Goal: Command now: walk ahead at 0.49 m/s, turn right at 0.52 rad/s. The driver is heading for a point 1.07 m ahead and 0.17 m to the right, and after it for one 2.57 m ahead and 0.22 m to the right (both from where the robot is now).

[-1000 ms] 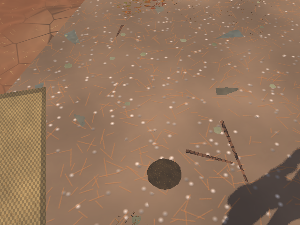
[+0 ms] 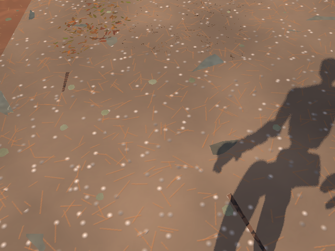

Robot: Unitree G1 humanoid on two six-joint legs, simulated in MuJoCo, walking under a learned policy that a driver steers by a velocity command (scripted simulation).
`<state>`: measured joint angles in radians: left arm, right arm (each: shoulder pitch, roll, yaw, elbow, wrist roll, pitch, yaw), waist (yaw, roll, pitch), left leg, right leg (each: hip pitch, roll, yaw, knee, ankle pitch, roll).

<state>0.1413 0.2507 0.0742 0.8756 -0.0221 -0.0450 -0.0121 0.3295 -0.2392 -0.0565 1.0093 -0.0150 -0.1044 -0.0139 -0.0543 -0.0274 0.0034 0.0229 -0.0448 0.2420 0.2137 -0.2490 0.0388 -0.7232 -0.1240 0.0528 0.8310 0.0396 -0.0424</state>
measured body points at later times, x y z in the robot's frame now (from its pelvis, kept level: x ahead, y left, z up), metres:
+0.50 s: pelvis +0.29 -0.07 +0.01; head +0.31 -0.09 +0.45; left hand +0.42 +0.19 -0.10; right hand +0.42 -0.37 -0.09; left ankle +0.50 +0.08 -0.68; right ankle +0.23 -0.12 -0.74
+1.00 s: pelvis +0.57 -0.09 +0.01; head +0.60 -0.10 +0.46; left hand +0.83 +0.07 -0.09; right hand +0.49 -0.35 -0.12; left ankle +0.57 +0.00 -0.74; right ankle +0.65 -0.31 -0.68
